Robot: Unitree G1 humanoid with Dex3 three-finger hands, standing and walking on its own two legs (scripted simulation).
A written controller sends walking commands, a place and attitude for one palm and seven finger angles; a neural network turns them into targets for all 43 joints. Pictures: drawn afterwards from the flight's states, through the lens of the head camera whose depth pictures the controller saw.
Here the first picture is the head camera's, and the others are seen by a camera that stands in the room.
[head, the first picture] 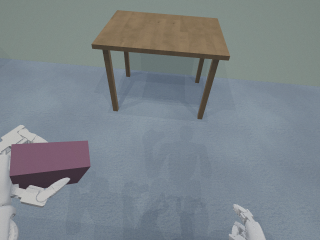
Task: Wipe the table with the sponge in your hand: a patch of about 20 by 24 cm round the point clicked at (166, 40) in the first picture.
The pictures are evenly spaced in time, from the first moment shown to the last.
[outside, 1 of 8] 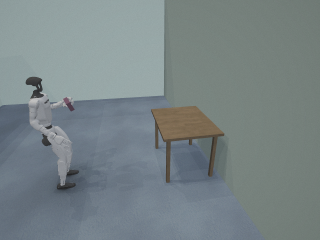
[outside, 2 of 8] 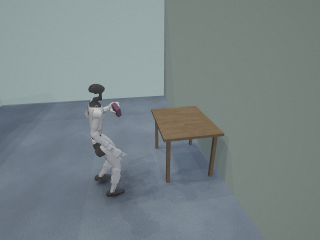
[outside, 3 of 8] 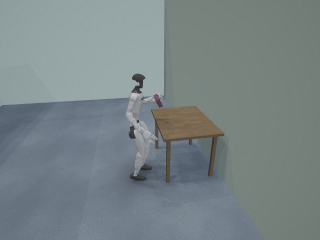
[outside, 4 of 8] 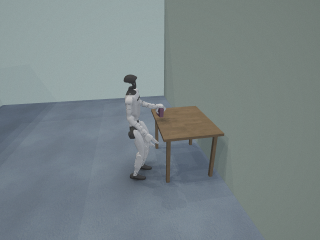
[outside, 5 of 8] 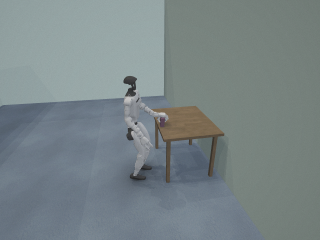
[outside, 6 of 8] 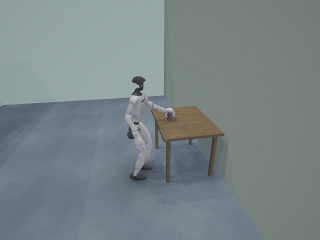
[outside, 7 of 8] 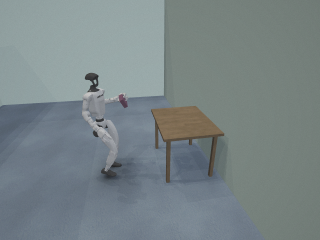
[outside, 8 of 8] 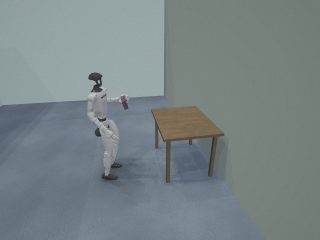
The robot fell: no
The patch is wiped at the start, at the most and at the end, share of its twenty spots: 0.00 1.00 1.00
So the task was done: yes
